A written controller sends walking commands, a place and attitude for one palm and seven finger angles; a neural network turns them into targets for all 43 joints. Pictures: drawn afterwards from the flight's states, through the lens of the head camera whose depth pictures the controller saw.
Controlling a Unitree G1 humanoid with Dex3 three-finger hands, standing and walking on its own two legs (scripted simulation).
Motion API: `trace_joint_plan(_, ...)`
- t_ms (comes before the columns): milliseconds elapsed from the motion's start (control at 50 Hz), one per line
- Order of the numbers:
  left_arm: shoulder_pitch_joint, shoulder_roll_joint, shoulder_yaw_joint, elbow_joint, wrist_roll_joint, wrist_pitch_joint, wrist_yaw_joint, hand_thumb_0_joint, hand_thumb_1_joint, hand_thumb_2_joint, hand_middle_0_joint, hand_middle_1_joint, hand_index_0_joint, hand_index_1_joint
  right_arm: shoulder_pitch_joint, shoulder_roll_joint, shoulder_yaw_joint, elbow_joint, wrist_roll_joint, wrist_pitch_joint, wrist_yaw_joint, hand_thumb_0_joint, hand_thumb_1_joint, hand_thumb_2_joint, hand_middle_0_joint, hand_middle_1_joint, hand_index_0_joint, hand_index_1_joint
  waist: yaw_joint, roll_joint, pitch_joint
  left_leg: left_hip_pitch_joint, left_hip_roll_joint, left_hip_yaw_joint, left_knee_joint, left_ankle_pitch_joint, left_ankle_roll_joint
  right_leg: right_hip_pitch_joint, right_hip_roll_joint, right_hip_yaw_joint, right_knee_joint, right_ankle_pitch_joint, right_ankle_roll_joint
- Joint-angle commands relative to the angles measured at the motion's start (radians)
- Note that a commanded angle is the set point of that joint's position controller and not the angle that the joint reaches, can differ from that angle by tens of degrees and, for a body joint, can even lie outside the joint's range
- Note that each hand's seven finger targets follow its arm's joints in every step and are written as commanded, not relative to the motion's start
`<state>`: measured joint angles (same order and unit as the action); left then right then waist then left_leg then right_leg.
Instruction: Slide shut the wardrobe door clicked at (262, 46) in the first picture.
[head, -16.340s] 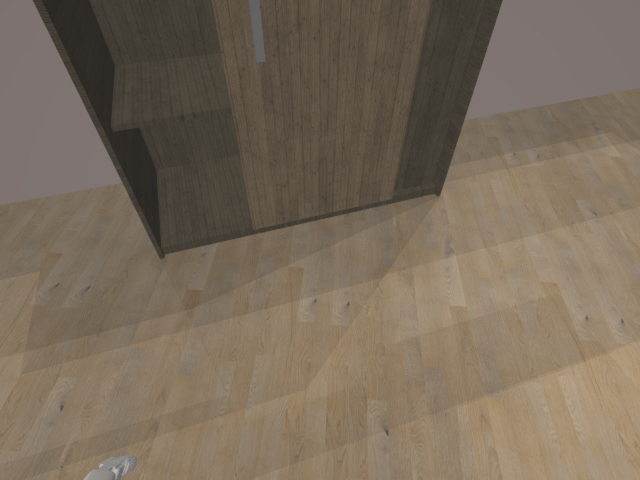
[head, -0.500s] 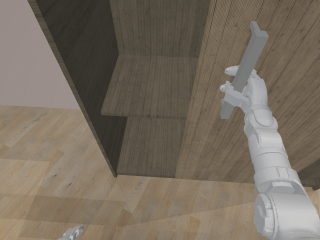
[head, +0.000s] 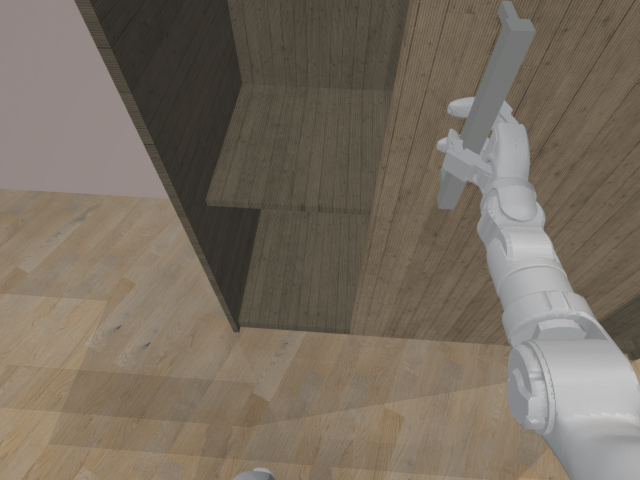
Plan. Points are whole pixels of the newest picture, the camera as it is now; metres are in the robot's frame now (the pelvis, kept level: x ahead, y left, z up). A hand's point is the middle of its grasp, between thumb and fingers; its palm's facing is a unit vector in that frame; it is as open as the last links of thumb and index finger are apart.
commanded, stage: tug the door sideways, standing still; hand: right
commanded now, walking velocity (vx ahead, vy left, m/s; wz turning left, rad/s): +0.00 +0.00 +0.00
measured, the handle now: (471, 122) +0.54 -0.12 +0.15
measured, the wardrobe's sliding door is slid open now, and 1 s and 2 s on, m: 0.36 0.29 0.01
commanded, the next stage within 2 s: step sideways, sliding the door along in 0.02 s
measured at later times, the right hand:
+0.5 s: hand (442, 155) +0.49 -0.08 +0.13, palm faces +0.08 +0.99 -0.15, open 5.6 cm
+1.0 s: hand (394, 153) +0.49 -0.02 +0.13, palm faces +0.20 +0.97 -0.14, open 6.2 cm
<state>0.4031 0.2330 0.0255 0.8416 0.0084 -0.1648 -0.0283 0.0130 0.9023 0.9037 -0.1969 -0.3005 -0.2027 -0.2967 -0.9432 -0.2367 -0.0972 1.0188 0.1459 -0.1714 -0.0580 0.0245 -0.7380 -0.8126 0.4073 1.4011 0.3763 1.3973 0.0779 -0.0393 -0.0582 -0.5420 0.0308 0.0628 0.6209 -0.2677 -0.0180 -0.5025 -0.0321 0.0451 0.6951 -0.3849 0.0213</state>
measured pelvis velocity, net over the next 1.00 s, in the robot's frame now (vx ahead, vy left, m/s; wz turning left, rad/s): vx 0.07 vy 0.15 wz -0.03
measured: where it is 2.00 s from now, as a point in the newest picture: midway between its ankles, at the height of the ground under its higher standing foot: outside the picture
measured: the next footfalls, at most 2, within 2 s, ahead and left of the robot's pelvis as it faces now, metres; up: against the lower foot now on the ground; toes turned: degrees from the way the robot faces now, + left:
left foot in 0.78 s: +0.15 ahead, +0.25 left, +0.00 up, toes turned +0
right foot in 0.92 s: +0.06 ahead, -0.05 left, +0.00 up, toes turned -9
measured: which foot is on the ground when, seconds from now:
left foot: down 0.00-0.58, up 0.60-0.76, down 0.78-1.00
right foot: down 0.00-0.84, up 0.86-0.90, down 0.92-1.00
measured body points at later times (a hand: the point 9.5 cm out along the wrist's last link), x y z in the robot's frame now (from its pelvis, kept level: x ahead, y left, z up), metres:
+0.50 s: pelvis +0.01 +0.04 +0.00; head +0.06 +0.06 +0.44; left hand +0.07 +0.31 -0.14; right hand +0.48 -0.14 +0.14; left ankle +0.02 +0.12 -0.72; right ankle -0.03 -0.10 -0.68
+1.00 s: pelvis +0.07 +0.15 +0.01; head +0.15 +0.16 +0.45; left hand +0.26 +0.38 -0.11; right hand +0.47 -0.07 +0.14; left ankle +0.09 +0.24 -0.71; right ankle +0.03 -0.04 -0.72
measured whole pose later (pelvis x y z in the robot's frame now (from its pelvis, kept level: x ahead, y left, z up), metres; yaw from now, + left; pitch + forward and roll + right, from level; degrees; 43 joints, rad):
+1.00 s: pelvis +0.07 +0.15 +0.01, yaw -2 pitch +0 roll +0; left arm 0.14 0.25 0.03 0.63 -0.04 -0.06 0.07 0.01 0.90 0.90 -0.20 -0.30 -0.20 -0.30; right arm -0.65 -0.22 -0.03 0.47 0.12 0.00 -0.13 0.01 -0.75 -0.80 0.43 1.39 0.21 1.40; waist -0.09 -0.05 0.19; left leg -0.36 -0.01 0.06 0.69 -0.32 0.01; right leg -0.21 -0.18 -0.07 0.56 -0.31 0.10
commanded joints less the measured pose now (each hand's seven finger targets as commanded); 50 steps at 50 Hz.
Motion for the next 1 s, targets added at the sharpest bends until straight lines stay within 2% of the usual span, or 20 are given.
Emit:
trace_joint_plan(0,0.062,0.135,0.042,-0.079,0.002,-0.055,0.003,0.0,0.9,0.9,-0.2,-0.3,-0.2,-0.3,-0.622,0.156,0.13,-0.259,-0.031,-0.097,0.068,0.0,-0.9,-0.9,0.45,1.4,0.45,1.4,0.116,-0.02,-0.417,0.103,-0.081,0.015,-0.03,0.322,0.033,0.281,0.033,-0.002,-0.058,0.446,0.004)
trace_joint_plan(100,0.06,0.135,0.041,-0.081,0.003,-0.064,0.002,0.0,0.9,0.9,-0.2,-0.3,-0.2,-0.3,-0.702,0.15,0.129,-0.308,-0.031,-0.11,0.05,0.0,-0.9,-0.9,0.45,1.4,0.45,1.4,0.121,-0.051,-0.445,0.099,-0.081,0.013,-0.029,0.334,0.032,0.311,0.032,-0.002,-0.057,0.47,0.007)
trace_joint_plan(120,0.022,0.22,0.056,-0.115,-0.024,-0.014,0.06,0.0,0.9,0.9,-0.2,-0.3,-0.2,-0.3,-0.646,-0.394,-0.175,-0.243,-0.122,-0.103,0.013,0.0,-0.9,-0.9,0.45,1.4,0.45,1.4,-0.027,0.056,-0.42,0.259,-0.016,-0.031,-0.042,0.329,0.028,0.238,-0.039,-0.035,-0.063,0.403,-0.045)
trace_joint_plan(180,-0.025,0.166,0.034,-0.173,-0.04,0.029,0.106,0.0,0.9,0.9,-0.2,-0.3,-0.2,-0.3,-0.652,-0.165,0.017,-0.26,-0.11,-0.072,0.032,0.0,-0.9,-0.9,0.45,1.4,0.45,1.4,0.025,-0.032,-0.344,0.254,-0.011,-0.011,-0.011,0.287,0.024,0.235,-0.072,-0.046,-0.118,0.305,-0.053)
trace_joint_plan(320,-0.102,0.171,0.024,-0.201,-0.026,0.062,0.154,0.0,0.9,0.9,-0.2,-0.3,-0.2,-0.3,-0.595,-0.145,0.034,-0.296,-0.047,-0.034,0.055,0.0,-0.9,-0.9,0.45,1.4,0.45,1.4,-0.016,-0.196,-0.22,-0.011,-0.064,-0.023,0.166,-0.183,0.054,0.51,-0.296,0.186,-0.131,0.539,-0.169)
trace_joint_plan(380,-0.129,0.177,0.025,-0.199,-0.038,0.066,0.151,0.0,0.9,0.9,-0.2,-0.3,-0.2,-0.3,-0.509,-0.163,0.018,-0.314,-0.059,-0.009,0.037,0.0,-0.9,-0.9,0.45,1.4,0.45,1.4,-0.052,-0.013,-0.3,0.48,0.02,-0.089,-0.089,0.244,0.131,0.236,-0.16,-0.081,0.128,0.525,-0.063)
trace_joint_plan(420,-0.172,0.166,0.039,-0.212,-0.056,0.046,0.154,0.0,0.9,0.9,-0.2,-0.3,-0.2,-0.3,-0.501,-0.221,-0.029,-0.314,-0.084,0.022,0.021,0.0,-0.9,-0.9,0.45,1.4,0.45,1.4,-0.07,0.379,-0.311,0.731,0.241,-0.441,-0.161,0.608,0.294,-0.097,0.031,-0.091,0.497,-0.213,-0.005)
trace_joint_plan(440,-0.179,0.194,0.046,-0.188,-0.042,0.045,0.155,0.0,0.9,0.9,-0.2,-0.3,-0.2,-0.3,-0.493,-0.237,-0.042,-0.255,-0.089,0.04,0.007,0.0,-0.9,-0.9,0.45,1.4,0.45,1.4,-0.055,0.3,-0.233,0.65,0.262,-0.405,-0.139,0.702,0.296,-0.115,0.014,-0.047,0.542,-0.294,-0.014)
trace_joint_plan(520,-0.167,0.125,0.006,-0.171,-0.027,0.041,0.16,0.0,0.9,0.9,-0.2,-0.3,-0.2,-0.3,-0.532,0.0,0.128,-0.48,-0.067,0.004,0.005,0.0,-0.9,-0.9,0.45,1.4,0.45,1.4,-0.01,0.128,-0.286,0.52,0.149,-0.158,0.097,0.782,0.169,0.259,-0.061,-0.111,-0.09,0.087,-0.02)
trace_joint_plan(540,-0.16,0.149,0.014,-0.177,-0.032,0.043,0.161,0.0,0.9,0.9,-0.2,-0.3,-0.2,-0.3,-0.534,0.03,0.162,-0.542,-0.044,-0.003,0.009,0.0,-0.9,-0.9,0.45,1.4,0.45,1.4,0.007,-0.003,-0.337,0.278,0.085,-0.064,0.195,0.516,0.077,0.562,-0.186,-0.013,-0.237,0.544,-0.056)
trace_joint_plan(560,-0.167,0.184,0.032,-0.204,-0.027,0.051,0.142,0.0,0.9,0.9,-0.2,-0.3,-0.2,-0.3,-0.493,0.061,0.194,-0.569,-0.013,-0.004,0.025,0.0,-0.9,-0.9,0.45,1.4,0.45,1.4,-0.009,-0.24,-0.353,-0.04,-0.037,-0.064,0.345,-0.072,0.005,0.818,-0.418,0.256,-0.175,1.04,-0.161)
trace_joint_plan(580,-0.226,0.172,0.027,-0.227,-0.045,0.071,0.102,0.0,0.9,0.9,-0.2,-0.3,-0.2,-0.3,-0.485,0.106,0.206,-0.55,-0.003,0.005,0.047,0.0,-0.9,-0.9,0.45,1.4,0.45,1.4,-0.054,-0.161,-0.331,-0.017,-0.001,-0.191,0.4,-0.257,0.038,0.782,-0.464,0.254,-0.191,0.879,-0.185)
trace_joint_plan(640,-0.215,0.164,0.019,-0.241,-0.035,0.08,0.101,0.0,0.9,0.9,-0.2,-0.3,-0.2,-0.3,-0.473,0.086,0.22,-0.643,-0.018,0.016,0.05,0.0,-0.9,-0.9,0.45,1.4,0.45,1.4,-0.018,-0.181,-0.188,-0.1,0.026,-0.127,0.305,-0.194,0.034,0.744,-0.427,0.177,-0.17,0.929,-0.195)
trace_joint_plan(740,-0.236,0.163,0.018,-0.318,-0.056,0.071,0.092,0.0,0.9,0.9,-0.2,-0.3,-0.2,-0.3,-0.327,0.121,0.266,-0.829,-0.038,0.021,0.042,0.0,-0.9,-0.9,0.45,1.4,0.45,1.4,-0.024,-0.131,-0.32,0.307,-0.028,-0.004,-0.119,0.209,0.051,0.64,-0.256,-0.09,-0.008,0.955,-0.046)
trace_joint_plan(800,-0.248,0.136,0.039,-0.31,-0.072,0.074,0.111,0.0,0.9,0.9,-0.2,-0.3,-0.2,-0.3,-0.198,0.05,0.215,-0.789,-0.068,0.047,0.017,0.0,-0.9,-0.9,0.45,1.4,0.45,1.4,-0.048,0.191,-0.347,0.603,0.146,-0.128,-0.102,0.904,0.138,0.286,-0.085,-0.127,0.162,0.356,0.024)
trace_joint_plan(840,-0.272,0.103,0.024,-0.3,-0.065,0.061,0.128,0.0,0.9,0.9,-0.2,-0.3,-0.2,-0.3,-0.196,0.065,0.23,-0.828,-0.082,0.036,0.009,0.0,-0.9,-0.9,0.45,1.4,0.45,1.4,-0.059,0.228,-0.327,0.649,0.201,-0.175,-0.095,1.091,0.154,0.178,-0.033,-0.109,0.109,-0.1,0.013)
trace_joint_plan(880,-0.269,0.096,0.013,-0.292,-0.052,0.054,0.137,0.0,0.9,0.9,-0.2,-0.3,-0.2,-0.3,-0.226,0.103,0.27,-0.937,-0.073,0.018,0.003,0.0,-0.9,-0.9,0.45,1.4,0.45,1.4,-0.035,0.091,-0.372,0.546,0.149,-0.085,0.033,0.999,0.088,0.404,-0.142,-0.097,-0.175,0.377,-0.006)
trace_joint_plan(920,-0.263,0.134,0.034,-0.331,-0.041,0.066,0.107,0.0,0.9,0.9,-0.2,-0.3,-0.2,-0.3,-0.167,0.17,0.311,-0.948,-0.054,0.018,0.022,0.0,-0.9,-0.9,0.45,1.4,0.45,1.4,-0.049,-0.146,-0.377,0.098,-0.009,-0.067,0.085,0.085,-0.012,0.855,-0.37,0.094,-0.165,1.321,-0.121)
trace_joint_plan(940,-0.28,0.129,0.035,-0.353,-0.034,0.061,0.09,0.0,0.9,0.9,-0.2,-0.3,-0.2,-0.3,-0.177,0.178,0.306,-0.958,-0.062,0.016,0.022,0.0,-0.9,-0.9,0.45,1.4,0.45,1.4,-0.05,-0.24,-0.329,-0.015,-0.022,-0.091,0.122,-0.144,0.006,0.931,-0.408,0.089,-0.133,1.404,-0.144)
trace_joint_plan(980,-0.281,0.121,0.033,-0.361,-0.028,0.055,0.064,0.0,0.9,0.9,-0.2,-0.3,-0.2,-0.3,-0.153,0.16,0.288,-0.992,-0.088,0.004,0.02,0.0,-0.9,-0.9,0.45,1.4,0.45,1.4,-0.056,-0.252,-0.309,-0.008,-0.018,-0.09,0.05,-0.1,0.036,0.918,-0.375,0.003,-0.08,1.296,-0.112)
